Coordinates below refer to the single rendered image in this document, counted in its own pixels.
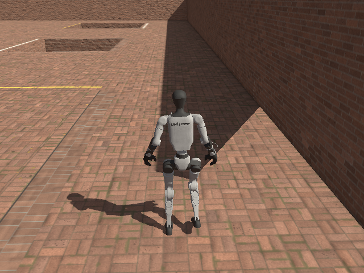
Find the left robot thigh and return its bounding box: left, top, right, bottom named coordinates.
left=163, top=159, right=174, bottom=200

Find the robot right forearm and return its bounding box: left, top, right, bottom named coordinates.
left=204, top=135, right=216, bottom=156

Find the left robot hand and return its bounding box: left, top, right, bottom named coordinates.
left=143, top=153, right=156, bottom=166

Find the right robot hand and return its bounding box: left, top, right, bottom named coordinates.
left=205, top=153, right=217, bottom=166

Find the robot left upper arm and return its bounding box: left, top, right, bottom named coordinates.
left=152, top=115, right=168, bottom=146

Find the robot left forearm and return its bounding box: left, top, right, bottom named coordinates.
left=146, top=137, right=157, bottom=157

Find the robot right upper arm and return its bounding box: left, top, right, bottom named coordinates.
left=192, top=114, right=209, bottom=144

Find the robot left shin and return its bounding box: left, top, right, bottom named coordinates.
left=165, top=190, right=173, bottom=227

